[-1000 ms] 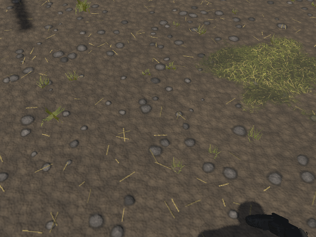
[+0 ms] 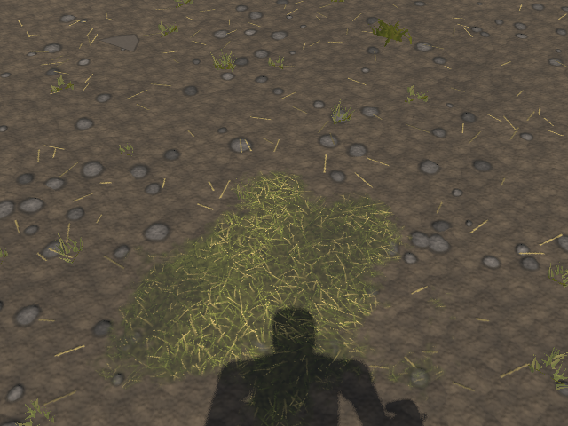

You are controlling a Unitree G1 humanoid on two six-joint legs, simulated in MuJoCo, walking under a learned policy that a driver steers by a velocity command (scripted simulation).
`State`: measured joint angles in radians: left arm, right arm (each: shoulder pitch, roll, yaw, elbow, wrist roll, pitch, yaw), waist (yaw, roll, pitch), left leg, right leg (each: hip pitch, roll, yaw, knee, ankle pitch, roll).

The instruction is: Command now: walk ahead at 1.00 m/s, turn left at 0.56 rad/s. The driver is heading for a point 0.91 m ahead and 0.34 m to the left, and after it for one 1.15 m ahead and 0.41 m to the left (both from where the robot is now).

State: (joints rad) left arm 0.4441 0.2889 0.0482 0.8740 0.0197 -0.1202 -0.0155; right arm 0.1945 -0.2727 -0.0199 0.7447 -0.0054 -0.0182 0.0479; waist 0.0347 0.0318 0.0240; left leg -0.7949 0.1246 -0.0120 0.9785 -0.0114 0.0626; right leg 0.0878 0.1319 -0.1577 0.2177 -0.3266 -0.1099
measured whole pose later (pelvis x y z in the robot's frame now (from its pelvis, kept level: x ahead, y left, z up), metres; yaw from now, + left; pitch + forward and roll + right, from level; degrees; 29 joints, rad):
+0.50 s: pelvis +0.47 +0.07 +0.00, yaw +25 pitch +3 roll +0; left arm -0.03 0.25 -0.06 0.55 0.03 -0.07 -0.02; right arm 0.46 -0.32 -0.08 0.83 0.00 -0.06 0.02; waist -0.13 0.00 0.01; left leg 0.03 -0.16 -0.22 0.31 -0.35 0.14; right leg -0.68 -0.11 0.09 0.62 0.01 0.05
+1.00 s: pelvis +0.86 +0.27 -0.03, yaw +52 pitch +2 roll -1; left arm 0.55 0.27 0.02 0.91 0.03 -0.09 0.01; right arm -0.08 -0.30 0.00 0.57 -0.04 -0.01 0.08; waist 0.08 0.03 0.03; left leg -0.64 -0.04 0.12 0.70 -0.12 0.19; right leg 0.27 -0.04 -0.29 0.32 -0.47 0.06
